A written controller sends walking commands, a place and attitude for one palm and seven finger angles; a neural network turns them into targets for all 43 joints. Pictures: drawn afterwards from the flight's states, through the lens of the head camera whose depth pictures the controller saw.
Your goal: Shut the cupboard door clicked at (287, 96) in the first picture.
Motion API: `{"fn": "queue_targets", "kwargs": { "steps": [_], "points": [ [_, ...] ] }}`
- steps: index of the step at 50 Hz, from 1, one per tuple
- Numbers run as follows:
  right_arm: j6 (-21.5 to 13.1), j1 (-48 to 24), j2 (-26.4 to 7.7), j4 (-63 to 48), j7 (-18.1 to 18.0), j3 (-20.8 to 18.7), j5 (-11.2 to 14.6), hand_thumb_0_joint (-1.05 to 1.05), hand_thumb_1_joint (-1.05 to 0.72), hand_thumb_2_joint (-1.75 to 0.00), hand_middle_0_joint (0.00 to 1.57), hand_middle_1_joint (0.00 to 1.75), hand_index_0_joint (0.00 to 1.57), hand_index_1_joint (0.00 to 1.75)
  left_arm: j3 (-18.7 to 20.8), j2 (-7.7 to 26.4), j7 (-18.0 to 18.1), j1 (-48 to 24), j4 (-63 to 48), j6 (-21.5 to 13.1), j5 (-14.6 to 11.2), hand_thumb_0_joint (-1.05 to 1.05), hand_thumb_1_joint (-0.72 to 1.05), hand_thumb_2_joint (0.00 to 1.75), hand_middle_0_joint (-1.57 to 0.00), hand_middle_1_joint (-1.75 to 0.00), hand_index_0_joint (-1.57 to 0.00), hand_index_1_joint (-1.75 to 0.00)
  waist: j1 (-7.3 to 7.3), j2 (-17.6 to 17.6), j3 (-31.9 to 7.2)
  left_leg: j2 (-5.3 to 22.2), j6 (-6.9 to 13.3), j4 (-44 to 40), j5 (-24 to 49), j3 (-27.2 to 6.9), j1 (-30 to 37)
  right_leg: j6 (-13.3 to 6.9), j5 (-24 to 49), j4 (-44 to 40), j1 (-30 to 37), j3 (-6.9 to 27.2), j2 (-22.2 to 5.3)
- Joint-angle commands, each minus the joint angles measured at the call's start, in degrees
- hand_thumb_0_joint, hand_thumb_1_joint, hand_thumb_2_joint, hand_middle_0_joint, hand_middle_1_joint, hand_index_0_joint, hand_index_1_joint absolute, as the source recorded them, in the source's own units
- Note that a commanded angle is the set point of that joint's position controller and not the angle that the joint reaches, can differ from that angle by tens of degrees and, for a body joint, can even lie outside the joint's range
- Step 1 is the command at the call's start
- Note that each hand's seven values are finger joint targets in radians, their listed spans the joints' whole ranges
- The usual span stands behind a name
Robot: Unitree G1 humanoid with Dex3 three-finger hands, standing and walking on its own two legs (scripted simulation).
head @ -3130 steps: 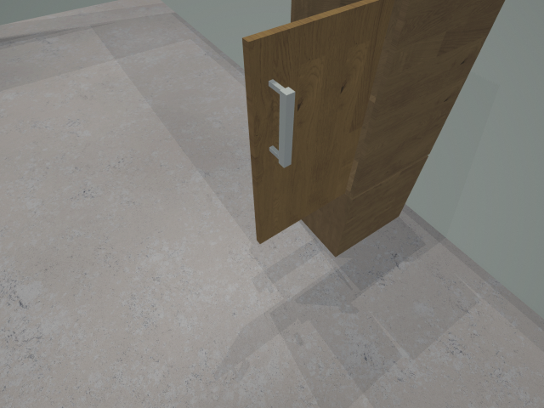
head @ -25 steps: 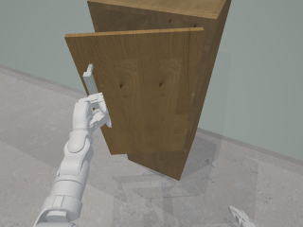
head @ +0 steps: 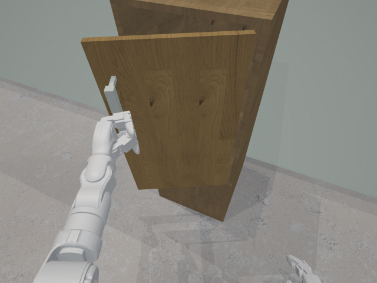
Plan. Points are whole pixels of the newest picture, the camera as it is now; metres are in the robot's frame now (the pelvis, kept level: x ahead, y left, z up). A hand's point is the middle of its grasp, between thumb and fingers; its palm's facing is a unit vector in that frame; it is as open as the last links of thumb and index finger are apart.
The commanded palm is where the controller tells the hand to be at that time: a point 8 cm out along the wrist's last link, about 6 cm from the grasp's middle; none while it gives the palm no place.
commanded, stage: push the door shut along its arc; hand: left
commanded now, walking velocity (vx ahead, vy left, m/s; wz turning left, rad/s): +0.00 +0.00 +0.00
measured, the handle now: (120, 112) +0.48 +0.18 +0.10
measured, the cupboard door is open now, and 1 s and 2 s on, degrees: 27 13 0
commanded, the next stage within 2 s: pull the fist back off the door in 1.74 s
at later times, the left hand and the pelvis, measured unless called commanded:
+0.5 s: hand (133, 116) +0.46 +0.15 +0.11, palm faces -0.07 -1.00 -0.02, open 3.2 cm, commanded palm +0.45 +0.18 +0.11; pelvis +0.00 +0.01 -0.01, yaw +0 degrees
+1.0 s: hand (159, 99) +0.51 +0.09 +0.12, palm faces -0.23 -0.97 +0.01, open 3.1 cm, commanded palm +0.51 +0.15 +0.11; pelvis -0.01 +0.01 -0.02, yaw -1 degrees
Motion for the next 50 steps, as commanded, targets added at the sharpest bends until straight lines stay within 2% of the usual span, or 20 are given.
{"fn": "queue_targets", "kwargs": {
  "steps": [1,4,5,6,7,8,18,19,26,28,30,31,34,38,40,42,46,47,48,50],
  "points": [
    [-1.74,-0.9,-6.97,-6.09,-0.97,-2.21,-0.02,0.0,-0.9,-0.9,0.2,0.3,0.2,0.3,4.48,12.1,-0.5,-30.37,-9.25,-5.11,-0.68,0.0,0.9,0.9,-1.3,-1.5,-1.3,-1.5,-2.0,-5.3,-15.14,-2.09,2.82,-2.98,7.48,-0.32,11.59,1.4,17.37,-7.39,-0.94,1.64,0.38],
    [-1.42,-0.09,-6.88,-5.55,-0.96,-2.11,0.01,0.0,-0.9,-0.9,0.2,0.3,0.2,0.3,4.67,12.55,-1.94,-33.71,-4.38,-5.58,-0.7,0.0,0.9,0.9,-1.3,-1.5,-1.3,-1.5,-2.25,-3.89,-15.78,-2.27,2.61,-2.53,8.12,-0.19,11.01,1.33,18.83,-6.61,-1.28,1.69,0.33],
    [-1.31,0.77,-7.25,-5.35,-0.99,-2.41,-0.14,0.0,-0.9,-0.9,0.2,0.3,0.2,0.3,6.26,14.04,-2.29,-32.46,-1.68,-5.54,-0.53,0.0,0.9,0.9,-1.3,-1.5,-1.3,-1.5,-1.91,-5.4,-16.14,-2.25,2.79,-2.09,8.34,-0.2,10.45,1.4,19.0,-6.57,-1.07,1.78,0.51],
    [-1.23,0.76,-7.16,-5.48,-0.85,-2.24,0.05,0.0,-0.9,-0.9,0.2,0.3,0.2,0.3,5.12,13.3,-3.09,-33.79,-1.04,-5.72,-0.49,0.0,0.9,0.9,-1.3,-1.5,-1.3,-1.5,-2.22,-2.85,-16.09,-2.26,2.68,-1.98,9.14,-0.17,10.53,1.18,20.15,-6.16,-1.57,1.77,0.34],
    [-1.11,1.53,-7.29,-5.21,-0.85,-2.47,0.02,0.0,-0.9,-0.9,0.2,0.3,0.2,0.3,5.9,13.83,-3.57,-34.33,0.24,-5.83,-0.62,0.0,0.9,0.9,-1.3,-1.5,-1.3,-1.5,-2.42,-4.01,-16.88,-2.2,2.69,-1.62,9.87,-0.17,10.78,1.24,21.11,-5.9,-1.63,1.59,0.47],
    [-1.12,1.77,-7.3,-5.25,-0.73,-2.48,0.07,0.0,-0.9,-0.9,0.2,0.3,0.2,0.3,4.97,13.32,-4.32,-36.0,0.32,-6.2,-0.62,0.0,0.9,0.9,-1.3,-1.5,-1.3,-1.5,-2.64,-2.25,-17.16,-2.22,2.59,-1.45,10.26,-0.24,11.11,1.12,21.39,-5.56,-2.28,1.51,0.53],
    [-0.8,6.76,-8.74,-3.46,-0.34,-3.56,-0.03,0.0,-0.9,-0.9,0.2,0.3,0.2,0.3,5.14,14.87,-8.24,-45.56,10.04,-8.43,-0.72,0.0,0.9,0.9,-1.3,-1.5,-1.3,-1.5,-5.0,-3.4,-20.24,-1.96,2.72,0.6,11.08,-1.39,11.1,0.91,20.69,-3.78,-6.58,0.85,1.27],
    [-0.69,6.85,-8.77,-3.46,-0.29,-3.52,-0.03,0.0,-0.9,-0.9,0.2,0.3,0.2,0.3,4.61,14.82,-8.75,-46.37,10.34,-8.66,-0.57,0.0,0.9,0.9,-1.3,-1.5,-1.3,-1.5,-5.1,-1.54,-20.68,-2.01,2.61,0.75,10.89,-1.32,11.11,0.84,20.35,-3.61,-7.06,0.89,1.24],
    [-0.99,9.47,-9.71,-1.99,-0.27,-3.7,-0.16,0.0,-0.9,-0.9,0.2,0.3,0.2,0.3,3.0,14.98,-10.84,-54.86,14.67,-9.75,-0.6,0.0,0.9,0.9,-1.3,-1.5,-1.3,-1.5,-7.84,-0.73,-19.5,-1.48,2.66,1.59,8.81,-2.7,10.96,0.69,15.93,-3.26,-12.62,0.44,1.74],
    [-1.22,9.71,-9.75,-1.79,-0.15,-3.84,-0.17,0.0,-0.9,-0.9,0.2,0.3,0.2,0.3,1.27,13.01,-11.47,-56.2,15.61,-9.71,-0.77,0.0,0.9,0.9,-1.3,-1.5,-1.3,-1.5,-8.5,-0.25,-20.12,-1.41,2.54,1.89,7.78,-3.06,11.66,0.68,14.18,-3.12,-14.46,0.17,1.88],
    [-1.4,10.64,-10.2,-1.24,-0.31,-3.76,-0.38,0.0,-0.9,-0.9,0.2,0.3,0.2,0.3,2.06,14.6,-11.77,-58.62,16.84,-9.77,-0.69,0.0,0.9,0.9,-1.3,-1.5,-1.3,-1.5,-9.07,0.46,-19.87,-1.46,2.69,2.09,7.69,-3.29,11.27,0.58,13.45,-2.92,-15.34,0.16,1.96],
    [-1.43,10.94,-10.49,-0.92,-0.3,-3.87,-0.42,0.0,-0.9,-0.9,0.2,0.3,0.2,0.3,3.33,16.8,-11.82,-61.13,15.44,-10.19,-0.62,0.0,0.9,0.9,-1.3,-1.5,-1.3,-1.5,-8.97,0.93,-22.05,-1.26,2.46,2.21,7.76,-3.78,11.81,0.51,13.21,-2.53,-15.08,0.19,1.85],
    [-1.8,11.26,-10.3,-0.8,-0.07,-3.82,-0.56,0.0,-0.9,-0.9,0.2,0.3,0.2,0.3,2.33,15.49,-12.3,-61.64,16.91,-10.37,-0.46,0.0,0.9,0.9,-1.3,-1.5,-1.3,-1.5,-9.14,2.66,-23.45,-1.17,2.31,2.81,8.49,-3.98,12.77,0.37,13.02,-2.08,-16.46,0.06,1.98],
    [-2.16,12.38,-10.65,-0.07,-0.01,-3.76,-0.67,0.0,-0.9,-0.9,0.2,0.3,0.2,0.3,1.66,15.5,-12.59,-64.91,20.07,-10.0,0.01,0.0,0.9,0.9,-1.3,-1.5,-1.3,-1.5,-10.73,1.07,-21.47,-0.95,2.43,3.15,6.25,-4.48,10.89,0.49,10.7,-2.09,-19.02,-0.05,2.13],
    [-2.41,13.36,-11.15,0.29,-0.14,-3.78,-0.96,0.0,-0.9,-0.9,0.2,0.3,0.2,0.3,3.61,18.12,-12.39,-67.25,20.42,-10.24,0.16,0.0,0.9,0.9,-1.3,-1.5,-1.3,-1.5,-10.77,0.98,-22.34,-1.05,2.58,3.25,6.15,-4.8,10.24,0.36,10.3,-1.63,-18.77,-0.01,2.12],
    [-2.48,13.09,-11.03,0.09,0.06,-3.58,-0.9,0.0,-0.9,-0.9,0.2,0.3,0.2,0.3,3.54,17.75,-12.59,-67.51,21.69,-9.72,0.05,0.0,0.9,0.9,-1.3,-1.5,-1.3,-1.5,-10.88,2.31,-23.33,-0.97,2.4,3.58,6.65,-4.8,10.7,0.3,10.38,-1.32,-19.53,-0.11,2.14],
    [-2.12,14.73,-11.59,0.22,0.02,-3.13,-1.21,0.0,-0.9,-0.9,0.2,0.3,0.2,0.3,8.51,24.84,-12.36,-69.41,26.08,-8.59,1.14,0.0,0.9,0.9,-1.3,-1.5,-1.3,-1.5,-11.4,0.23,-23.12,-1.14,2.92,4.63,6.53,-4.12,5.08,0.77,11.6,-0.66,-17.7,0.75,1.99],
    [-1.98,15.28,-11.82,0.01,0.09,-3.29,-1.32,0.0,-0.9,-0.9,0.2,0.3,0.2,0.3,11.43,28.16,-12.23,-68.36,27.21,-8.59,1.68,0.0,0.9,0.9,-1.3,-1.5,-1.3,-1.5,-10.56,0.12,-23.93,-1.16,2.87,5.1,7.3,-3.97,4.0,0.69,12.67,-0.24,-16.57,1.0,1.91],
    [-1.88,15.25,-11.64,-0.48,0.32,-3.03,-1.49,0.0,-0.9,-0.9,0.2,0.3,0.2,0.3,10.44,27.38,-12.45,-68.27,27.56,-8.43,2.02,0.0,0.9,0.9,-1.3,-1.5,-1.3,-1.5,-10.76,0.58,-24.24,-1.39,3.01,5.31,7.83,-3.66,3.25,0.77,13.75,-0.12,-16.02,1.22,1.94],
    [-1.52,16.41,-11.98,-0.84,0.38,-3.02,-1.71,0.0,-0.9,-0.9,0.2,0.3,0.2,0.3,13.02,31.4,-12.81,-68.15,28.87,-8.72,3.0,0.0,0.9,0.9,-1.3,-1.5,-1.3,-1.5,-10.65,-0.15,-25.46,-1.41,3.22,6.3,8.86,-3.42,1.14,0.81,15.16,0.77,-14.83,1.47,2.0]
  ]
}}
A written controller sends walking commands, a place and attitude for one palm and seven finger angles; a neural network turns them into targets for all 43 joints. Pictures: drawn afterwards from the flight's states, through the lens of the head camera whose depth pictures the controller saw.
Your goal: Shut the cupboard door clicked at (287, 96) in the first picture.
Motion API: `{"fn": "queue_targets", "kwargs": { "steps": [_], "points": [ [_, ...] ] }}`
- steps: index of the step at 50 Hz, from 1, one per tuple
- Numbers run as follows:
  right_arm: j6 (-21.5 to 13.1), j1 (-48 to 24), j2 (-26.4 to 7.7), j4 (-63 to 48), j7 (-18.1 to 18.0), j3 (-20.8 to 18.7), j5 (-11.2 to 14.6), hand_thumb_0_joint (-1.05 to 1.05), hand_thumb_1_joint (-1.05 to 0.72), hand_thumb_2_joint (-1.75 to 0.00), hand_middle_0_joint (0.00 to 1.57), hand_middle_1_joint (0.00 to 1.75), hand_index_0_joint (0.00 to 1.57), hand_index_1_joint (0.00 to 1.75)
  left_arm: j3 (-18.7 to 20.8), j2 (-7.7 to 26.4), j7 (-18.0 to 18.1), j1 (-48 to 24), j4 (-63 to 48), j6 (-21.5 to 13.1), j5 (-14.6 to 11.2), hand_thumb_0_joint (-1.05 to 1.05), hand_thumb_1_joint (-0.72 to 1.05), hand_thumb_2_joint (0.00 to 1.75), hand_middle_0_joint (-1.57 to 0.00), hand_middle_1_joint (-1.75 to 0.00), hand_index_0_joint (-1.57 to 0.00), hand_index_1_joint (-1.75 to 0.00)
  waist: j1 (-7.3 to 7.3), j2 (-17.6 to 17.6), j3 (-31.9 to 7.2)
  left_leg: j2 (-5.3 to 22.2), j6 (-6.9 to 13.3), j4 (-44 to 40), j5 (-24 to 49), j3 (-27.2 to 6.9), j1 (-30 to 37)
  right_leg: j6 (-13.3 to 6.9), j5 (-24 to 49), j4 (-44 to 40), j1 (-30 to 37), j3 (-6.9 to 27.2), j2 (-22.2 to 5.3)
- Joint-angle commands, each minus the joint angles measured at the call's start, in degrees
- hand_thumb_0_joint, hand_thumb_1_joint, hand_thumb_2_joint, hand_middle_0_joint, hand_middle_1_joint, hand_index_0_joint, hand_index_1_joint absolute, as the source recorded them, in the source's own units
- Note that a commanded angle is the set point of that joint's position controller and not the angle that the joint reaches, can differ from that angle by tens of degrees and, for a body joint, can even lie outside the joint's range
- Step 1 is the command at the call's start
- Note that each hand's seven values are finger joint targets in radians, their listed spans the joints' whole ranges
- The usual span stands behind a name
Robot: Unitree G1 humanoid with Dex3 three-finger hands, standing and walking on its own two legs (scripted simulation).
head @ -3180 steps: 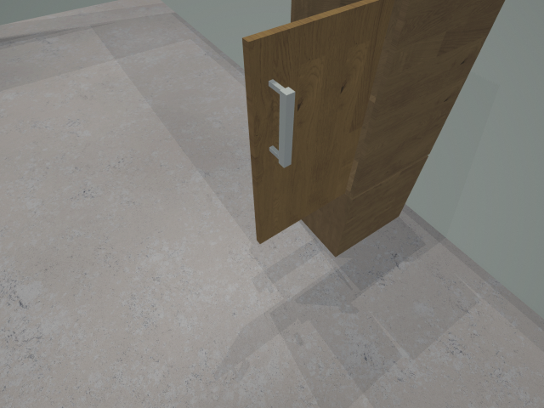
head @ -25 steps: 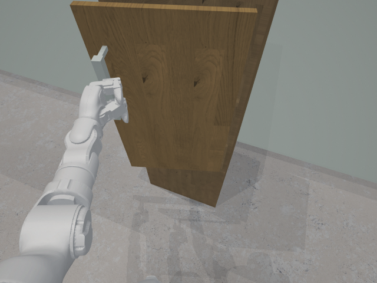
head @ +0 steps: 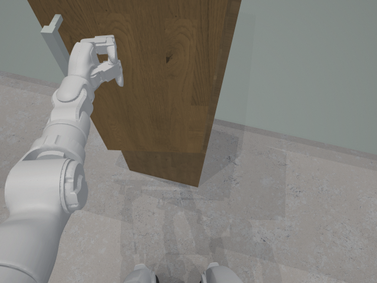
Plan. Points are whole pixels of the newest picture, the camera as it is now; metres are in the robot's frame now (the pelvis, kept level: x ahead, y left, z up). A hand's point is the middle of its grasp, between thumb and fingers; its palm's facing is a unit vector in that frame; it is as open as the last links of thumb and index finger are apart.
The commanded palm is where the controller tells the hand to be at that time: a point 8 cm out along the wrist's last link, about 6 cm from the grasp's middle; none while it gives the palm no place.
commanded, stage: push the door shut along its arc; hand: left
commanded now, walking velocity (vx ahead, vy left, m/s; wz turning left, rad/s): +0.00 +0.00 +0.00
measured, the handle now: (71, 62) +0.56 +0.18 +0.13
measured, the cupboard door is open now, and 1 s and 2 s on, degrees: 13 0 0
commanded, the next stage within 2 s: pull the fist back off the door in 0.74 s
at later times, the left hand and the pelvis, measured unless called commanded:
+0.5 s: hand (115, 58) +0.55 +0.09 +0.14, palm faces -0.31 -0.95 -0.01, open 2.9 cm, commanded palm +0.57 +0.12 +0.13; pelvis +0.01 +0.00 -0.01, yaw +1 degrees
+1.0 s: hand (128, 47) +0.58 +0.06 +0.14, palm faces +0.01 -0.99 +0.10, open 3.0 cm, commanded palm +0.57 +0.08 +0.13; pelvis +0.00 +0.00 -0.02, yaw +1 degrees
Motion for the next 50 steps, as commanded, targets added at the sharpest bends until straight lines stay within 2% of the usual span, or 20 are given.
{"fn": "queue_targets", "kwargs": {
  "steps": [1,4,7,10,11,12,14,19,21,22,26,30,35,37,42,43,44,47,48,50],
  "points": [
    [-0.42,9.29,-10.05,-3.83,-0.51,-3.43,-0.23,0.0,-0.9,-0.9,0.2,0.3,0.2,0.3,5.34,19.04,-0.38,-30.17,-10.36,-3.96,0.64,0.0,0.9,0.9,-1.3,-1.5,-1.3,-1.5,-1.0,-0.02,-25.83,-2.05,2.23,-2.11,11.72,-3.03,18.95,0.13,17.97,-6.52,3.12,1.59,1.49],
    [0.26,10.41,-10.15,-4.64,-0.31,-3.81,-0.14,0.0,-0.9,-0.9,0.2,0.3,0.2,0.3,5.4,19.8,-2.38,-29.29,-10.27,-3.75,1.18,0.0,0.9,0.9,-1.3,-1.5,-1.3,-1.5,-1.23,-0.23,-27.11,-2.01,2.3,-1.05,13.38,-2.4,17.87,0.26,21.06,-6.11,4.26,1.95,1.61],
    [0.84,11.16,-10.05,-4.65,-0.34,-4.2,-0.23,0.0,-0.9,-0.9,0.2,0.3,0.2,0.3,3.98,17.83,-4.5,-31.38,-12.2,-3.43,0.33,0.0,0.9,0.9,-1.3,-1.5,-1.3,-1.5,-1.98,0.61,-28.97,-2.1,2.39,-0.3,15.74,-2.36,19.83,0.38,23.68,-5.99,3.79,1.88,1.96],
    [1.12,12.03,-10.06,-3.85,-0.58,-4.27,-0.2,0.0,-0.9,-0.9,0.2,0.3,0.2,0.3,2.85,17.04,-6.22,-34.04,-12.18,-2.46,-0.51,0.0,0.9,0.9,-1.3,-1.5,-1.3,-1.5,-3.13,1.01,-27.65,-2.2,2.7,0.21,16.03,-2.22,19.76,0.35,24.13,-6.28,2.85,1.8,2.18],
    [1.24,12.18,-10.34,-3.46,-0.64,-4.42,-0.26,0.0,-0.9,-0.9,0.2,0.3,0.2,0.3,3.93,18.73,-6.41,-34.87,-12.7,-2.3,-0.33,0.0,0.9,0.9,-1.3,-1.5,-1.3,-1.5,-2.82,1.75,-28.63,-2.04,2.52,0.4,16.36,-2.59,20.6,0.3,24.1,-6.17,2.48,1.73,2.25],
    [1.16,12.0,-10.08,-3.46,-0.51,-4.39,-0.15,0.0,-0.9,-0.9,0.2,0.3,0.2,0.3,2.06,16.53,-6.9,-35.18,-12.74,-2.02,-0.55,0.0,0.9,0.9,-1.3,-1.5,-1.3,-1.5,-3.07,3.56,-28.46,-2.15,2.43,0.31,16.27,-2.69,21.42,0.2,23.31,-6.25,1.23,1.52,2.35],
    [1.08,12.4,-10.29,-2.66,-0.71,-4.34,-0.22,0.0,-0.9,-0.9,0.2,0.3,0.2,0.3,1.66,16.14,-7.28,-36.07,-10.93,-1.18,-0.76,0.0,0.9,0.9,-1.3,-1.5,-1.3,-1.5,-4.24,2.02,-26.12,-1.9,2.6,0.63,14.58,-2.83,20.41,0.32,21.11,-6.85,-0.66,1.36,2.39],
    [0.36,12.9,-10.48,-1.08,-0.79,-4.26,-0.61,0.0,-0.9,-0.9,0.2,0.3,0.2,0.3,-0.21,14.67,-7.5,-41.51,-10.86,-0.7,-0.71,0.0,0.9,0.9,-1.3,-1.5,-1.3,-1.5,-5.8,4.98,-26.01,-1.69,2.49,1.5,14.87,-3.75,22.36,-0.03,18.85,-6.35,-4.81,0.62,2.52],
    [-0.15,13.0,-10.5,-0.69,-0.8,-4.37,-0.69,0.0,-0.9,-0.9,0.2,0.3,0.2,0.3,-1.77,12.43,-7.5,-43.34,-11.6,-1.02,-0.72,0.0,0.9,0.9,-1.3,-1.5,-1.3,-1.5,-6.21,6.92,-27.53,-1.54,2.45,1.97,16.69,-4.31,25.26,-0.24,18.52,-5.84,-7.2,0.3,2.67],
    [-0.29,12.69,-10.41,-0.35,-0.75,-4.35,-0.82,0.0,-0.9,-0.9,0.2,0.3,0.2,0.3,-3.23,10.14,-7.52,-43.26,-10.8,-0.67,-0.71,0.0,0.9,0.9,-1.3,-1.5,-1.3,-1.5,-6.64,6.5,-26.98,-1.47,2.44,2.21,16.38,-4.55,25.48,-0.32,17.67,-5.84,-8.51,0.01,2.73],
    [-1.02,13.12,-10.9,0.58,-0.87,-4.43,-1.15,0.0,-0.9,-0.9,0.2,0.3,0.2,0.3,-3.34,10.29,-7.45,-47.49,-11.61,-0.79,-0.61,0.0,0.9,0.9,-1.3,-1.5,-1.3,-1.5,-7.41,7.77,-29.22,-1.17,2.48,3.17,17.73,-5.17,26.81,-0.33,16.85,-4.54,-10.9,-0.35,2.75],
    [-1.46,13.14,-10.83,1.22,-0.79,-4.28,-1.57,0.0,-0.9,-0.9,0.2,0.3,0.2,0.3,-4.7,7.6,-6.94,-49.07,-10.56,0.08,-0.39,0.0,0.9,0.9,-1.3,-1.5,-1.3,-1.5,-8.03,7.82,-28.84,-1.2,2.63,3.58,17.81,-5.63,27.23,-0.64,15.23,-4.02,-12.9,-1.1,2.91],
    [-1.86,13.5,-11.22,1.9,-1.0,-4.1,-1.7,0.0,-0.9,-0.9,0.2,0.3,0.2,0.3,-4.63,8.11,-6.68,-51.61,-8.82,1.01,0.05,0.0,0.9,0.9,-1.3,-1.5,-1.3,-1.5,-9.04,6.63,-29.07,-1.18,2.82,4.08,16.25,-5.81,25.77,-0.63,13.95,-3.54,-13.96,-1.35,2.97],
    [-2.14,13.48,-11.33,2.04,-1.04,-3.98,-1.77,0.0,-0.9,-0.9,0.2,0.3,0.2,0.3,-3.91,9.91,-7.05,-52.28,-7.91,1.2,0.41,0.0,0.9,0.9,-1.3,-1.5,-1.3,-1.5,-8.79,6.77,-30.19,-1.28,2.74,4.67,16.27,-5.68,24.91,-0.65,14.38,-3.25,-13.49,-1.18,3.03],
    [-2.83,13.74,-11.3,2.53,-1.17,-3.97,-1.83,0.0,-0.9,-0.9,0.2,0.3,0.2,0.3,-5.45,8.06,-7.66,-54.98,-8.23,1.23,0.53,0.0,0.9,0.9,-1.3,-1.5,-1.3,-1.5,-9.44,8.8,-30.84,-1.1,2.63,5.15,16.0,-6.04,26.37,-0.82,12.9,-2.71,-16.12,-1.62,3.18],
    [-3.29,15.7,-8.87,0.9,-0.27,-3.14,-2.37,0.0,-0.9,-0.9,0.2,0.3,0.2,0.3,6.19,9.79,4.92,-57.13,-8.99,2.43,-2.97,0.0,0.9,0.9,-1.3,-1.5,-1.3,-1.5,-6.58,10.89,-32.78,-0.24,1.63,4.88,13.4,-6.26,21.57,-0.2,11.94,-3.62,-13.57,-0.74,2.51],
    [-3.47,16.28,-8.91,0.85,0.9,-3.25,-2.99,0.0,-0.9,-0.9,0.2,0.3,0.2,0.3,4.7,7.63,11.51,-54.01,-6.8,3.15,-0.65,0.0,0.9,0.9,-1.3,-1.5,-1.3,-1.5,-7.02,9.33,-32.77,-0.23,1.22,4.22,11.99,-6.79,20.4,0.29,10.79,-2.57,-13.53,-1.32,2.53],
    [-2.84,18.02,-8.84,0.87,3.38,-3.87,-5.08,0.0,-0.9,-0.9,0.2,0.3,0.2,0.3,6.29,4.16,23.28,-52.0,-5.15,2.81,2.58,0.0,0.9,0.9,-1.3,-1.5,-1.3,-1.5,-7.92,3.62,-30.06,-0.33,1.23,4.03,11.47,-6.97,16.92,0.9,10.37,-2.15,-13.9,-2.28,2.56],
    [-2.62,18.42,-8.76,0.67,4.2,-4.09,-5.86,0.0,-0.9,-0.9,0.2,0.3,0.2,0.3,7.34,5.41,27.33,-53.03,-7.44,1.5,4.71,0.0,0.9,0.9,-1.3,-1.5,-1.3,-1.5,-7.43,5.13,-31.19,-0.48,1.17,4.27,11.67,-6.53,16.62,0.9,10.36,-1.94,-13.57,-2.15,2.37],
    [-2.47,18.71,-8.17,0.66,5.68,-4.5,-7.16,0.0,-0.9,-0.9,0.2,0.3,0.2,0.3,5.48,2.94,33.95,-54.68,-10.68,-1.82,9.51,0.0,0.9,0.9,-1.3,-1.5,-1.3,-1.5,-7.51,7.02,-32.33,-0.57,0.96,4.84,12.19,-6.58,18.3,0.69,9.96,-1.24,-15.59,-2.41,2.47]
  ]
}}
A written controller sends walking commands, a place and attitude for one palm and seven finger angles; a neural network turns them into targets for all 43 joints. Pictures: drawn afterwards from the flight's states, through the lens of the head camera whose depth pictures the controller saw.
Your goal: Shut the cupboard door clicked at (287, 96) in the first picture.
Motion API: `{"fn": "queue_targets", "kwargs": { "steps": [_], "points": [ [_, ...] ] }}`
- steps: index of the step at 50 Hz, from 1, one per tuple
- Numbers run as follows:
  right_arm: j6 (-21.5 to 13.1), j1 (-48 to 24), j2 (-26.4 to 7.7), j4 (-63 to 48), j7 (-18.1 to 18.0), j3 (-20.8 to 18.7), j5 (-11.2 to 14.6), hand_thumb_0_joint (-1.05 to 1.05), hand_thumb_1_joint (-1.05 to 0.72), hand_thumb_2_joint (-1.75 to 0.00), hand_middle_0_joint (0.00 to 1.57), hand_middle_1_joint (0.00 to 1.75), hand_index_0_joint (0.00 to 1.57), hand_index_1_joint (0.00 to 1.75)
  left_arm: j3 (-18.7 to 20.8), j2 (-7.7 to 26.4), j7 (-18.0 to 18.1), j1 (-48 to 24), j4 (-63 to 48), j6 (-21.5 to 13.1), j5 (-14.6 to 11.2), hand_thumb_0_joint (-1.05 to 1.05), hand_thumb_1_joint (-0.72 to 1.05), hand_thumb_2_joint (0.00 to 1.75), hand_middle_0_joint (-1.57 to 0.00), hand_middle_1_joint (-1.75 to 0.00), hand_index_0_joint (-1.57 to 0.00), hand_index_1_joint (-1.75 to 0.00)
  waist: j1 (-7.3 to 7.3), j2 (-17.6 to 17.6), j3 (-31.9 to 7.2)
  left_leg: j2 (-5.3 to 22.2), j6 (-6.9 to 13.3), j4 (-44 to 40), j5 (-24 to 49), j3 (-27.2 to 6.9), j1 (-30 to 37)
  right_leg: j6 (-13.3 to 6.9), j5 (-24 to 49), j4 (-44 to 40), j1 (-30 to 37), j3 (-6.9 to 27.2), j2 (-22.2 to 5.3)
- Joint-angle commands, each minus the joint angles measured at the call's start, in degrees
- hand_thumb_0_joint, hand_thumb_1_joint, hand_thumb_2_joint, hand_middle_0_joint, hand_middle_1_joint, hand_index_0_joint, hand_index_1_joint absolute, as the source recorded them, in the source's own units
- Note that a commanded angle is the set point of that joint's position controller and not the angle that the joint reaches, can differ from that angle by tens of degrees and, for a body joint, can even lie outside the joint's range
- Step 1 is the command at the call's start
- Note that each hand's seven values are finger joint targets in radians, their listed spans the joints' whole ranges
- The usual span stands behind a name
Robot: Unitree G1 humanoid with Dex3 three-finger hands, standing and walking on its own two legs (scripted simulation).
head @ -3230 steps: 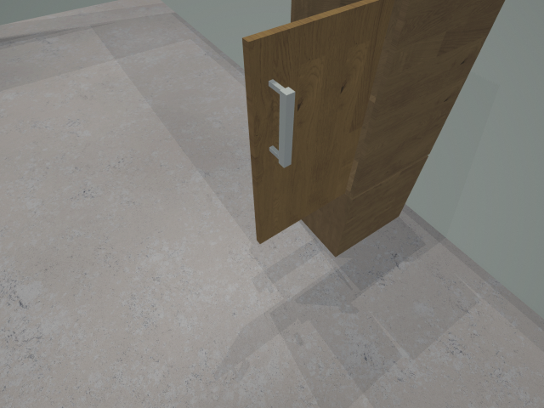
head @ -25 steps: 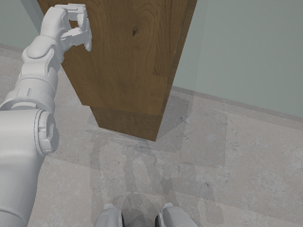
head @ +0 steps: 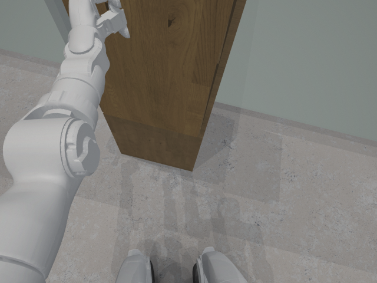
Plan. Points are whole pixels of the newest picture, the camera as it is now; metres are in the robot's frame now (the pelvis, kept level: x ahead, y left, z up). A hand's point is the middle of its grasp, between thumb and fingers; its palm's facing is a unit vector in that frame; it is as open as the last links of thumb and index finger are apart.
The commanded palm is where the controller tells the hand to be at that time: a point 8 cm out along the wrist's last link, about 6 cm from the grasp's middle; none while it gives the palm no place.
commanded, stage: pull the fist back off the door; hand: left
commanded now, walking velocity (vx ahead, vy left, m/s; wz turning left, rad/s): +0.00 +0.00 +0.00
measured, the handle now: (63, 5) +0.64 +0.16 +0.15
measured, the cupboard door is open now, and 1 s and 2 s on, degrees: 0 0 0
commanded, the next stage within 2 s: draw the hand back to the body in 0.72 s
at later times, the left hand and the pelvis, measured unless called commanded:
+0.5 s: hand (129, 27) +0.56 +0.04 +0.16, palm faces +0.10 -0.99 +0.00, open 3.1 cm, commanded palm +0.51 +0.08 +0.15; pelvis +0.02 -0.01 +0.03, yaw -2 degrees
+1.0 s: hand (124, 44) +0.51 +0.05 +0.17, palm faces +0.11 -0.99 +0.01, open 3.1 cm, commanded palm +0.45 +0.10 +0.17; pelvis +0.04 -0.02 +0.04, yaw -1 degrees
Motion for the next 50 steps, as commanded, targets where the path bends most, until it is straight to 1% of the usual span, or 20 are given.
{"fn": "queue_targets", "kwargs": {
  "steps": [1,3,5,7,10,13,15,18,23,25,27,31,32,37,39,40,42,46,48,50],
  "points": [
    [-0.23,13.25,-8.95,-1.4,2.74,-4.24,-2.46,0.0,-0.9,-0.9,0.2,0.3,0.2,0.3,-0.46,4.29,16.41,-35.63,-15.51,-8.01,7.37,0.0,0.9,0.9,-1.3,-1.5,-1.3,-1.5,-5.75,5.7,-28.79,-0.59,0.77,-3.4,13.24,-3.69,32.73,0.39,11.08,-7.54,-3.61,-0.19,2.21],
    [0.35,13.5,-9.34,-1.38,3.66,-4.69,-2.8,0.0,-0.9,-0.9,0.2,0.3,0.2,0.3,-2.9,5.04,16.92,-35.88,-15.88,-9.95,11.2,0.0,0.9,0.9,-1.3,-1.5,-1.3,-1.5,-6.33,6.29,-28.81,-0.71,0.84,-3.77,11.7,-3.15,32.9,0.06,10.41,-7.93,-2.94,0.15,2.09],
    [1.35,13.7,-9.83,-1.98,3.78,-4.86,-2.46,0.0,-0.9,-0.9,0.2,0.3,0.2,0.3,-3.23,7.55,14.91,-33.78,-15.27,-10.73,12.2,0.0,0.9,0.9,-1.3,-1.5,-1.3,-1.5,-5.23,6.71,-29.36,-1.1,0.9,-4.9,12.41,-2.64,33.5,-0.53,11.43,-8.68,0.41,0.5,2.21],
    [2.36,12.66,-9.82,-2.94,3.44,-4.91,-1.41,0.0,-0.9,-0.9,0.2,0.3,0.2,0.3,-4.16,7.39,12.35,-31.65,-14.25,-10.04,10.88,0.0,0.9,0.9,-1.3,-1.5,-1.3,-1.5,-4.5,6.26,-29.06,-1.36,0.92,-6.47,10.61,-1.94,33.63,-0.64,11.43,-10.25,3.36,1.01,2.27],
    [3.33,12.16,-9.76,-3.98,2.5,-4.64,-0.3,0.0,-0.9,-0.9,0.2,0.3,0.2,0.3,-2.58,7.02,9.44,-27.79,-12.97,-8.16,6.28,0.0,0.9,0.9,-1.3,-1.5,-1.3,-1.5,-2.98,3.85,-28.1,-1.81,1.23,-8.58,9.51,-0.94,32.99,-0.55,12.27,-12.42,8.14,1.32,2.55],
    [3.55,11.21,-9.54,-4.79,1.7,-4.53,0.37,0.0,-0.9,-0.9,0.2,0.3,0.2,0.3,0.78,7.86,8.31,-23.29,-13.68,-8.14,2.28,0.0,0.9,0.9,-1.3,-1.5,-1.3,-1.5,-1.87,-2.07,-26.91,-2.07,1.69,-9.97,9.42,0.28,30.3,0.15,14.64,-14.22,13.67,1.87,2.57],
    [3.51,11.17,-9.18,-5.21,1.58,-4.49,0.46,0.0,-0.9,-0.9,0.2,0.3,0.2,0.3,2.79,8.64,8.31,-17.78,-14.68,-9.82,1.42,0.0,0.9,0.9,-1.3,-1.5,-1.3,-1.5,0.17,-3.22,-25.93,-2.29,1.8,-10.77,10.59,1.2,29.53,0.12,17.21,-14.78,16.98,2.38,2.55],
    [3.58,10.44,-8.49,-5.42,2.08,-4.66,0.38,0.0,-0.9,-0.9,0.2,0.3,0.2,0.3,0.85,6.25,8.74,-13.28,-16.86,-12.73,3.06,0.0,0.9,0.9,-1.3,-1.5,-1.3,-1.5,0.54,-4.01,-22.61,-2.3,1.88,-10.96,11.59,1.83,29.16,0.28,19.13,-14.64,16.66,2.36,2.41],
    [4.48,8.61,-7.81,-6.92,2.44,-5.66,0.99,0.0,-0.9,-0.9,0.2,0.3,0.2,0.3,-2.83,0.23,7.84,-4.04,-23.25,-14.27,2.86,0.0,0.9,0.9,-1.3,-1.5,-1.3,-1.5,3.23,-2.24,-25.04,-2.84,1.59,-11.08,18.55,3.37,35.08,-0.09,27.86,-14.3,20.33,2.33,2.49],
    [5.02,7.9,-7.45,-7.29,2.18,-5.86,1.48,0.0,-0.9,-0.9,0.2,0.3,0.2,0.3,-5.44,-3.11,6.89,-2.98,-25.97,-13.29,1.7,0.0,0.9,0.9,-1.3,-1.5,-1.3,-1.5,3.09,-2.15,-24.44,-2.94,1.57,-11.55,19.85,3.65,37.29,0.0,29.75,-14.82,21.32,2.14,2.52],
    [5.41,6.35,-7.48,-7.55,1.76,-6.0,2.08,0.0,-0.9,-0.9,0.2,0.3,0.2,0.3,-5.94,-3.58,6.48,-2.15,-29.35,-12.34,0.47,0.0,0.9,0.9,-1.3,-1.5,-1.3,-1.5,3.55,-2.26,-23.76,-3.0,1.6,-11.92,20.48,3.82,38.4,0.16,31.74,-15.35,22.28,2.42,2.5],
    [4.82,3.62,-6.47,-8.3,1.04,-6.11,2.84,0.0,-0.9,-0.9,0.2,0.3,0.2,0.3,-8.3,-6.81,6.65,-0.3,-41.26,-13.23,-1.52,0.0,0.9,0.9,-1.3,-1.5,-1.3,-1.5,4.77,0.57,-27.61,-2.92,1.48,-11.96,26.25,3.55,45.18,0.03,36.62,-14.91,24.34,2.32,2.5],
    [4.65,3.06,-6.12,-8.27,1.03,-6.01,2.85,0.0,-0.9,-0.9,0.2,0.3,0.2,0.3,-9.66,-8.35,6.65,2.1,-42.2,-13.2,-1.63,0.0,0.9,0.9,-1.3,-1.5,-1.3,-1.5,5.15,-0.53,-26.64,-2.76,1.41,-11.9,27.56,3.35,45.55,-0.02,37.65,-14.63,24.58,2.02,2.61],
    [4.93,1.36,-6.02,-6.3,0.35,-5.78,3.07,0.0,-0.9,-0.9,0.2,0.3,0.2,0.3,-10.81,-7.89,7.74,1.55,-36.89,-11.3,0.26,0.0,0.9,0.9,-1.3,-1.5,-1.3,-1.5,3.27,-5.93,-18.46,-2.85,1.7,-12.87,22.97,3.52,41.47,0.91,36.65,-15.41,23.15,2.54,1.76],
    [5.31,0.37,-5.95,-6.51,0.18,-5.41,3.21,0.0,-0.9,-0.9,0.2,0.3,0.2,0.3,-10.01,-7.63,7.89,2.59,-32.87,-9.62,0.33,0.0,0.9,0.9,-1.3,-1.5,-1.3,-1.5,3.91,-7.81,-16.82,-3.33,1.77,-13.36,20.14,3.61,39.07,0.97,35.29,-15.92,23.59,2.89,1.42],
    [5.62,0.44,-6.28,-6.67,-0.16,-5.4,3.16,0.0,-0.9,-0.9,0.2,0.3,0.2,0.3,-7.62,-5.21,8.17,2.6,-32.35,-9.19,0.15,0.0,0.9,0.9,-1.3,-1.5,-1.3,-1.5,4.55,-8.17,-17.84,-3.48,1.79,-13.55,20.45,3.85,39.02,1.0,35.88,-15.96,25.21,3.22,1.19],
    [5.85,-0.93,-5.68,-6.78,-0.38,-4.96,3.4,0.0,-0.9,-0.9,0.2,0.3,0.2,0.3,-8.58,-6.85,7.75,1.45,-29.84,-8.42,-0.54,0.0,0.9,0.9,-1.3,-1.5,-1.3,-1.5,4.42,-7.24,-17.81,-3.63,1.61,-13.72,19.57,3.9,38.73,1.01,35.58,-16.07,25.05,3.47,0.83],
    [5.88,-2.66,-5.58,-10.0,-0.53,-4.58,3.66,0.0,-0.9,-0.9,0.2,0.3,0.2,0.3,-4.19,-3.06,5.86,11.38,-36.95,-10.08,-1.84,0.0,0.9,0.9,-1.3,-1.5,-1.3,-1.5,9.14,-4.85,-25.76,-3.82,1.5,-14.52,24.89,4.54,41.46,0.42,41.29,-14.86,32.12,3.72,0.58],
    [5.66,-3.37,-5.32,-11.35,-0.47,-4.6,3.96,0.0,-0.9,-0.9,0.2,0.3,0.2,0.3,-4.93,-3.73,4.64,16.44,-41.54,-10.56,-2.02,0.0,0.9,0.9,-1.3,-1.5,-1.3,-1.5,10.16,-6.17,-26.25,-3.65,1.57,-14.9,26.29,4.89,42.14,0.39,43.46,-14.95,34.04,3.5,0.74],
    [5.83,-3.88,-5.52,-12.26,-0.59,-4.71,4.42,0.0,-0.9,-0.9,0.2,0.3,0.2,0.3,-5.17,-3.55,3.36,22.98,-43.4,-9.62,-2.32,0.0,0.9,0.9,-1.3,-1.5,-1.3,-1.5,10.68,-10.15,-23.23,-3.6,1.83,-16.03,24.91,5.26,40.9,0.78,44.56,-16.16,36.21,3.41,0.75]
  ]
}}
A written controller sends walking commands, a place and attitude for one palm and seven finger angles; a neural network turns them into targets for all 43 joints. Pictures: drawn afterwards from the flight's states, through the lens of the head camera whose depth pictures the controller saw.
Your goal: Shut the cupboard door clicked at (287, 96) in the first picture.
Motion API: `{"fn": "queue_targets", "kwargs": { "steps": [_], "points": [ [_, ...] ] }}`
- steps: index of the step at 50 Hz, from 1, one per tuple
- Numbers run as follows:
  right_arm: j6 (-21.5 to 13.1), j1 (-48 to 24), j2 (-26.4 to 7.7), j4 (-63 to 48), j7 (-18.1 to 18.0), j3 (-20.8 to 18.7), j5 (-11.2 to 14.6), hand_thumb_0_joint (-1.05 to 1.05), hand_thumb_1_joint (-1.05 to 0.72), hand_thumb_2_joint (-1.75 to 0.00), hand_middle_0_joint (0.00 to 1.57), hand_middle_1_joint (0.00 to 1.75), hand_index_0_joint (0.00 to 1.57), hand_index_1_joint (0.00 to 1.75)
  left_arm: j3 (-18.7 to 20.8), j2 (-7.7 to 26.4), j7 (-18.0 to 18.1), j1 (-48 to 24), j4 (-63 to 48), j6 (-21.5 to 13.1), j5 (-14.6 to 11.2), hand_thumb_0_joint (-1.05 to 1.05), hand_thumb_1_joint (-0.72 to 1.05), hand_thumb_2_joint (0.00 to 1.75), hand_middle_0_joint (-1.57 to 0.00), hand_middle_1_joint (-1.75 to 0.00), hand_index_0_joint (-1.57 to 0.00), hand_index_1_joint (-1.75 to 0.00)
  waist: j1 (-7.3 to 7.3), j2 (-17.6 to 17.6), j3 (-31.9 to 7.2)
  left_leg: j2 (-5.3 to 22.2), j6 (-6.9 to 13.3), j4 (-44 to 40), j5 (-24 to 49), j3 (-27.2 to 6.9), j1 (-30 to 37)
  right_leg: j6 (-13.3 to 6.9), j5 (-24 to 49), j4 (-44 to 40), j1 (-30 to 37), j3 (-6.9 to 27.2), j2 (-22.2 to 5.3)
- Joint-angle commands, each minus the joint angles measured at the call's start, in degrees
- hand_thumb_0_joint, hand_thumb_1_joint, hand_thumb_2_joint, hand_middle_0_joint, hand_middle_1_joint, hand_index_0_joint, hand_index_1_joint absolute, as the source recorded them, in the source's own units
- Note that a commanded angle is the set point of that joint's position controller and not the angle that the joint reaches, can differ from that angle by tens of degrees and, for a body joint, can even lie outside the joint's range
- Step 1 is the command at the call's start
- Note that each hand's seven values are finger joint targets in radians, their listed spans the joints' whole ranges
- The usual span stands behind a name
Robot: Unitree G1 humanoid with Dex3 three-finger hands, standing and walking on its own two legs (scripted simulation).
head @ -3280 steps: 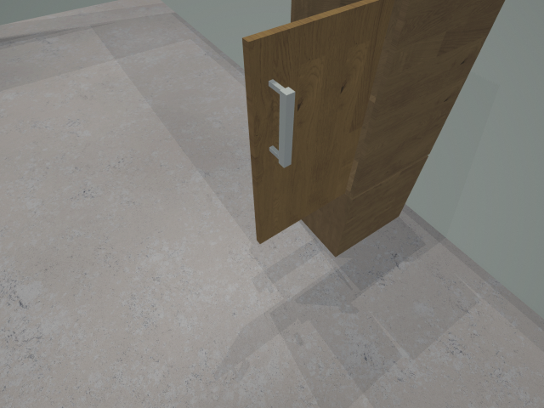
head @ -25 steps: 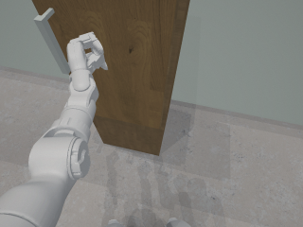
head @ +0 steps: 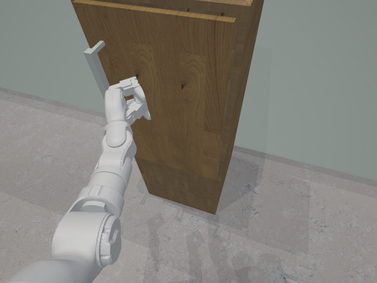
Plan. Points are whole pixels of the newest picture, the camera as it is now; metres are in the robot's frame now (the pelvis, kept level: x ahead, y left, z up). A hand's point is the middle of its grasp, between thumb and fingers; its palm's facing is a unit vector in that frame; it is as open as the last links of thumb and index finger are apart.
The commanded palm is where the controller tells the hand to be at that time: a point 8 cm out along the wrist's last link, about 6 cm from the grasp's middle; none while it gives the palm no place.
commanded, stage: draw the hand back to the body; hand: left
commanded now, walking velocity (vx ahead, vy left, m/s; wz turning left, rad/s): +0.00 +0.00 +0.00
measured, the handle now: (106, 77) +0.59 +0.19 +0.11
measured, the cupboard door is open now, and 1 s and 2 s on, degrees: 0 0 0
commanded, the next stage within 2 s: step back with the hand held close in 1.42 s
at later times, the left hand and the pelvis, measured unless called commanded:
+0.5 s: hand (79, 165) +0.30 +0.17 +0.15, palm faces +0.14 -0.97 -0.17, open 3.1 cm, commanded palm +0.27 +0.23 +0.17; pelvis -0.01 +0.01 +0.02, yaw +0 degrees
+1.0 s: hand out of the picture +0.19 +0.28 +0.18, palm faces +0.44 -0.82 -0.38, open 5.8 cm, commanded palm +0.13 +0.32 +0.20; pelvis +0.00 +0.03 +0.03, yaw +1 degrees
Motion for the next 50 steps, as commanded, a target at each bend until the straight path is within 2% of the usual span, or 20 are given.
{"fn": "queue_targets", "kwargs": {
  "steps": [1,3,6,9,10,17,18,20,23,26,28,30,31,33,39,40,43,45,47,50],
  "points": [
    [-1.12,3.18,-7.5,-6.84,-0.76,-2.56,1.3,0.0,-0.9,-0.9,0.2,0.3,0.2,0.3,0.87,10.88,-2.52,-12.12,-19.32,-3.06,-1.01,0.0,0.9,0.9,-1.3,-1.5,-1.3,-1.5,1.76,-10.47,-21.25,-3.7,3.5,-1.93,22.0,1.67,15.01,2.93,44.89,-5.81,14.42,0.04,0.43],
    [-0.88,1.76,-7.58,-7.34,-1.34,-2.65,2.11,0.0,-0.9,-0.9,0.2,0.3,0.2,0.3,0.21,11.06,-4.05,-10.97,-24.45,-1.19,-2.04,0.0,0.9,0.9,-1.3,-1.5,-1.3,-1.5,1.76,-11.02,-19.33,-3.63,3.64,-3.23,20.42,1.94,15.82,3.4,44.98,-7.23,15.55,0.23,0.21],
    [-1.33,-1.2,-7.1,-7.97,-2.46,-2.37,3.03,0.0,-0.9,-0.9,0.2,0.3,0.2,0.3,-0.73,11.21,-5.9,-9.19,-33.15,0.84,-3.82,0.0,0.9,0.9,-1.3,-1.5,-1.3,-1.5,2.59,-6.55,-18.09,-3.61,3.81,-4.58,19.8,2.19,19.24,3.31,41.86,-9.21,16.05,0.4,0.22],
    [-2.59,-3.43,-6.39,-8.0,-3.34,-2.08,3.29,0.0,-0.9,-0.9,0.2,0.3,0.2,0.3,-4.55,8.52,-7.39,-5.53,-41.14,1.94,-4.77,0.0,0.9,0.9,-1.3,-1.5,-1.3,-1.5,2.74,-2.72,-16.39,-3.41,3.97,-5.37,19.93,1.79,23.12,2.54,37.56,-10.4,14.94,-0.38,0.78],
    [-2.95,-3.94,-6.43,-8.02,-3.64,-1.9,3.49,0.0,-0.9,-0.9,0.2,0.3,0.2,0.3,-5.35,8.43,-7.8,-3.88,-42.22,2.45,-5.0,0.0,0.9,0.9,-1.3,-1.5,-1.3,-1.5,2.39,-2.79,-14.26,-3.28,4.08,-5.8,18.92,1.63,23.3,2.66,35.49,-11.24,14.19,-0.49,0.82],
    [-3.74,-10.69,-6.7,-9.36,-5.19,-0.34,4.59,0.0,-0.9,-0.9,0.2,0.3,0.2,0.3,-1.07,12.28,-10.74,11.36,-44.96,10.52,-7.93,0.0,0.9,0.9,-1.16,-1.35,-1.16,-1.35,5.78,-7.28,-7.08,-3.59,3.69,-10.25,12.31,1.3,22.14,2.74,24.89,-15.58,14.94,-0.06,-0.26],
    [-2.6,-11.49,-5.38,-10.11,-5.91,-0.08,4.25,0.0,-0.9,-0.9,0.2,0.3,0.2,0.3,-4.41,15.91,-8.92,13.96,-51.94,7.72,-2.56,0.0,0.9,0.9,-1.13,-1.32,-1.13,-1.32,4.04,-7.49,-4.6,-3.45,3.75,-12.72,11.6,1.21,24.12,3.79,26.16,-18.5,14.49,1.86,-1.95],
    [-1.91,-13.07,-5.55,-10.44,-6.58,0.17,4.22,0.0,-0.9,-0.9,0.2,0.3,0.2,0.3,-3.58,15.62,-7.71,20.57,-51.64,7.47,-2.59,0.0,0.9,0.9,-1.08,-1.26,-1.08,-1.26,4.93,-5.96,-1.86,-3.24,3.78,-14.09,10.7,1.04,24.7,3.49,22.93,-20.07,15.05,1.4,-1.76],
    [-1.42,-14.69,-5.17,-10.93,-7.01,0.89,3.94,0.0,-0.9,-0.9,0.2,0.3,0.2,0.3,-3.44,16.75,-6.7,21.83,-57.4,7.57,-1.6,0.0,0.9,0.9,-1.0,-1.17,-1.0,-1.17,4.77,-3.61,-0.76,-2.81,3.64,-16.51,10.55,0.7,27.9,2.27,18.2,-21.73,15.67,0.32,-0.97],
    [-1.69,-15.61,-5.07,-11.42,-7.52,1.21,3.54,0.0,-0.9,-0.9,0.2,0.3,0.2,0.3,-2.11,18.24,-6.03,25.36,-63.08,7.51,-1.31,0.0,0.9,0.9,-0.92,-1.08,-0.92,-1.08,5.0,-3.23,-1.92,-2.55,3.73,-18.27,11.79,0.49,30.81,1.9,18.06,-23.04,17.82,-0.19,-0.6],
    [-2.22,-15.93,-4.77,-11.53,-7.57,1.39,3.25,0.0,-0.9,-0.9,0.2,0.3,0.2,0.3,-1.9,18.22,-5.51,27.63,-67.37,7.29,-0.92,0.0,0.9,0.9,-0.86,-1.02,-0.86,-1.02,5.24,-0.47,-3.14,-2.5,3.42,-19.05,13.0,0.37,32.71,1.52,18.71,-23.14,19.18,-0.73,-0.46],
    [-2.6,-16.32,-5.11,-11.15,-7.64,1.37,3.06,0.0,-0.9,-0.9,0.2,0.3,0.2,0.3,-0.66,19.27,-5.27,32.01,-68.72,7.69,-0.79,0.0,0.9,0.9,-0.81,-0.96,-0.81,-0.96,5.63,-0.14,-2.21,-2.39,3.44,-19.6,13.93,0.44,33.83,1.55,19.53,-24.47,19.27,-0.8,-0.16],
    [-2.74,-16.19,-4.7,-11.28,-7.6,1.57,2.99,0.0,-0.9,-0.9,0.2,0.3,0.2,0.3,-1.43,18.29,-5.15,33.15,-71.2,7.68,-0.74,0.0,0.9,0.9,-0.78,-0.93,-0.78,-0.93,5.4,2.2,-2.44,-2.3,3.18,-20.05,14.52,0.29,34.21,1.32,19.77,-23.95,20.32,-1.02,-0.48],
    [-3.25,-16.39,-4.69,-11.21,-7.42,1.78,2.78,0.0,-0.9,-0.9,0.2,0.3,0.2,0.3,-1.67,17.52,-4.98,37.11,-73.32,7.76,-0.59,0.0,0.9,0.9,-0.72,-0.87,-0.72,-0.87,5.65,2.39,-1.31,-2.14,2.79,-20.81,15.0,-0.3,34.38,1.12,19.78,-24.09,20.72,-1.59,-0.25],
    [-3.32,-17.13,-5.03,-11.13,-7.37,1.69,2.31,0.0,-0.9,-0.9,0.2,0.3,0.2,0.3,3.87,20.2,-4.81,48.35,-75.83,8.23,-0.86,0.0,0.9,0.9,-0.56,-0.69,-0.56,-0.69,6.85,-3.32,1.91,-1.95,2.78,-22.17,14.27,-0.72,32.98,1.46,18.67,-25.48,21.56,-2.07,-0.19],
    [-3.43,-17.4,-5.26,-10.75,-7.46,1.52,2.22,0.0,-0.9,-0.9,0.2,0.3,0.2,0.3,5.98,21.81,-4.82,50.78,-75.27,8.37,-0.93,0.0,0.9,0.9,-0.53,-0.66,-0.53,-0.66,7.3,-1.99,3.15,-1.97,2.84,-22.18,14.25,-0.52,32.83,1.45,18.7,-26.42,21.38,-1.67,-0.14],
    [-3.54,-17.42,-4.68,-11.06,-7.39,1.53,2.26,0.0,-0.9,-0.9,0.2,0.3,0.2,0.3,7.71,22.1,-4.65,53.93,-79.47,7.95,-1.11,0.0,0.9,0.9,-0.45,-0.57,-0.45,-0.57,7.42,-1.0,2.91,-1.87,2.54,-22.27,14.42,-0.89,32.31,1.34,18.34,-25.53,22.4,-2.04,-0.54],
    [-4.34,-17.58,-5.01,-10.82,-7.41,1.23,2.05,0.0,-0.9,-0.9,0.2,0.3,0.2,0.3,10.85,24.7,-4.31,56.24,-82.2,7.52,-0.81,0.0,0.9,0.9,-0.39,-0.51,-0.39,-0.51,7.95,1.34,2.55,-1.9,2.54,-21.97,14.87,-0.82,32.66,1.32,18.64,-26.2,22.32,-1.82,-0.36],
    [-4.97,-17.07,-4.67,-10.93,-7.31,1.19,2.03,0.0,-0.9,-0.9,0.2,0.3,0.2,0.3,12.12,24.97,-3.88,59.65,-85.14,7.06,-0.74,0.0,0.9,0.9,-0.34,-0.45,-0.34,-0.45,8.11,2.49,1.19,-1.92,2.38,-21.53,16.29,-0.94,32.55,1.15,19.87,-24.93,23.29,-2.15,-0.68],
    [-5.98,-16.69,-4.9,-10.5,-7.2,0.75,1.97,0.0,-0.9,-0.9,0.2,0.3,0.2,0.3,15.17,26.31,-3.56,66.13,-86.51,7.08,-0.9,0.0,0.9,0.9,-0.25,-0.36,-0.25,-0.36,8.48,2.26,2.16,-1.84,2.35,-20.76,17.93,-0.75,32.21,1.27,21.46,-25.58,23.04,-2.11,-0.5]
  ]
}}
